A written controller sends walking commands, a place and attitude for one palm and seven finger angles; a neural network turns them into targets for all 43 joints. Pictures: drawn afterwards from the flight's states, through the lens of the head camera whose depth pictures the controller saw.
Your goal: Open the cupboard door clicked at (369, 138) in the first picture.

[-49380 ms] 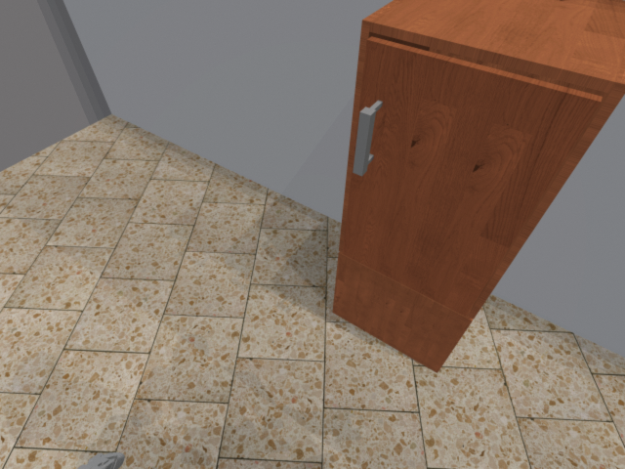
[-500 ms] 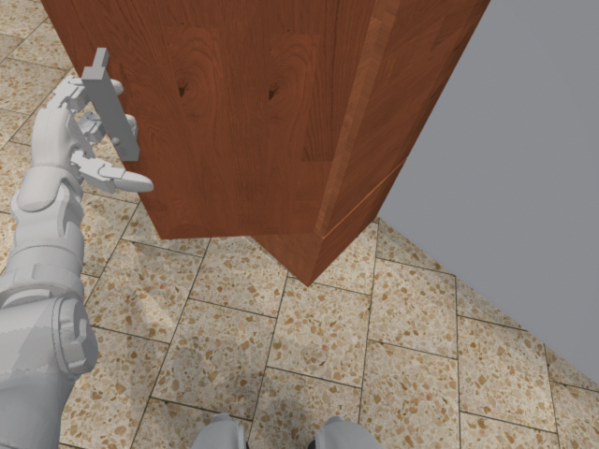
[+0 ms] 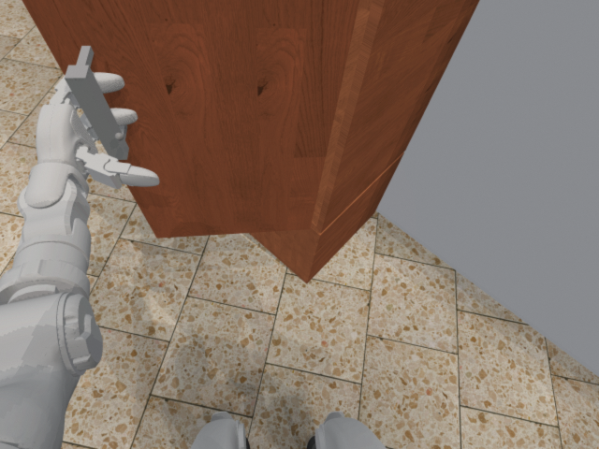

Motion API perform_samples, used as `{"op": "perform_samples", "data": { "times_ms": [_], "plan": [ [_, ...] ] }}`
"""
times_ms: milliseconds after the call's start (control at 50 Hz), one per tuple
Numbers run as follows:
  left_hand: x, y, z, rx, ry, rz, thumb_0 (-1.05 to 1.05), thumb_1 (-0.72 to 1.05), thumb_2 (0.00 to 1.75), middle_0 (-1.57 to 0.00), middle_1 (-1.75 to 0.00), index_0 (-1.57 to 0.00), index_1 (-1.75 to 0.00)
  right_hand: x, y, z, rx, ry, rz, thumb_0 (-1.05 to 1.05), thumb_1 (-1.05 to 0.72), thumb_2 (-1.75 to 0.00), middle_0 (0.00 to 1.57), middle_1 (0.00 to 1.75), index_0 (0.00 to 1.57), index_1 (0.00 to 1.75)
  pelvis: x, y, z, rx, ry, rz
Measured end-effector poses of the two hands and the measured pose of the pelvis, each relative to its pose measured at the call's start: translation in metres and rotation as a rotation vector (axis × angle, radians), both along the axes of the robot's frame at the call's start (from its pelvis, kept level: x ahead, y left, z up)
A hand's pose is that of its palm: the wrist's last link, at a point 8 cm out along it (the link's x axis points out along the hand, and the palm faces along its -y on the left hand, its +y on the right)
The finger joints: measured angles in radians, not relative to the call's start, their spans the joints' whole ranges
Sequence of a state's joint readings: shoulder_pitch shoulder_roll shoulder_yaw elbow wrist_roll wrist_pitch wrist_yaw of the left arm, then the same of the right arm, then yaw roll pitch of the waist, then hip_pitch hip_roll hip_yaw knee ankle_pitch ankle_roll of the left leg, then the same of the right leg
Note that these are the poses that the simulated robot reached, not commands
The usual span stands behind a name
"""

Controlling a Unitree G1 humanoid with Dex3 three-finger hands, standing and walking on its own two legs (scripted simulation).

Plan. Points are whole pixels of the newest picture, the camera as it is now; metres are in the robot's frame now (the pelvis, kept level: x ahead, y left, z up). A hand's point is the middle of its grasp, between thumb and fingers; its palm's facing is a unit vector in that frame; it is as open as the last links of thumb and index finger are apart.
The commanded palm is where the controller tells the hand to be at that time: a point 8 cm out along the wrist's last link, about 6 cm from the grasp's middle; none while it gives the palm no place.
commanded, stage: slide the fingers in behind the handle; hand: left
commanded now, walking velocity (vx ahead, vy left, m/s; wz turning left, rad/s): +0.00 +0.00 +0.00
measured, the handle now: (103, 106) +0.55 +0.22 +0.10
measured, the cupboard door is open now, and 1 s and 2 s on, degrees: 48 49 94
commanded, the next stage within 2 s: close the thumb around the handle in 0.06 s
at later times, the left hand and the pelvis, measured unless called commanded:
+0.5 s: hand (116, 138) +0.49 +0.20 +0.10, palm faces +0.03 -1.00 +0.00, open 10.7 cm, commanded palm +0.47 +0.25 +0.09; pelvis +0.00 +0.00 +0.00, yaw +0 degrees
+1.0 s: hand (115, 139) +0.49 +0.20 +0.10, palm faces +0.04 -1.00 -0.01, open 5.8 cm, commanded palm +0.46 +0.25 +0.09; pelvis +0.00 +0.00 +0.00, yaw +0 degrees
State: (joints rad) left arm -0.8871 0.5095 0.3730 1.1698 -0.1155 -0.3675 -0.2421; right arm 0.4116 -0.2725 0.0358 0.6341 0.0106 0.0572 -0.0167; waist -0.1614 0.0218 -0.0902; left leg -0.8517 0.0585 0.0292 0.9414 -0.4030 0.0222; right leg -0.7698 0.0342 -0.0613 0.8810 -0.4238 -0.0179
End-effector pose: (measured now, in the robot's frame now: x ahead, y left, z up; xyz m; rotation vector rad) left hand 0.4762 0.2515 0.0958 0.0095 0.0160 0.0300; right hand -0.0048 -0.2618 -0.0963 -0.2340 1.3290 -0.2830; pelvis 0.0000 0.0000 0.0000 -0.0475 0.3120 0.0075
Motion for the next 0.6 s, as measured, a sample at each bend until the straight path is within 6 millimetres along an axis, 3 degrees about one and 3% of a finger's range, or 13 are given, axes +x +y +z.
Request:
{"op": "perform_samples", "data": {
  "times_ms": [300, 600],
  "plan": [
    [-0.002, 0.002, 0.001, -0.004, -0.001, -0.006, -0.01, -0.43, 0.33, -0.3, -1.2, -0.3, -1.2, 0.011, -0.002, 0.002, -0.003, -0.022, 0.004, 0.01, -0.91, -0.9, 0.2, 0.3, 0.2, 0.3, 0.003, -0.001, 0.002, 0.001, -0.006, -0.002],
    [-0.005, 0.003, 0.001, -0.002, -0.009, 0.0, 0.0, 0.26, 0.62, -0.34, -1.28, -0.34, -1.28, 0.02, 0.003, 0.0, 0.005, -0.043, 0.018, 0.01, -0.91, -0.9, 0.2, 0.3, 0.2, 0.3, 0.004, 0.003, 0.001, -0.001, -0.008, 0.001]
  ]
}}
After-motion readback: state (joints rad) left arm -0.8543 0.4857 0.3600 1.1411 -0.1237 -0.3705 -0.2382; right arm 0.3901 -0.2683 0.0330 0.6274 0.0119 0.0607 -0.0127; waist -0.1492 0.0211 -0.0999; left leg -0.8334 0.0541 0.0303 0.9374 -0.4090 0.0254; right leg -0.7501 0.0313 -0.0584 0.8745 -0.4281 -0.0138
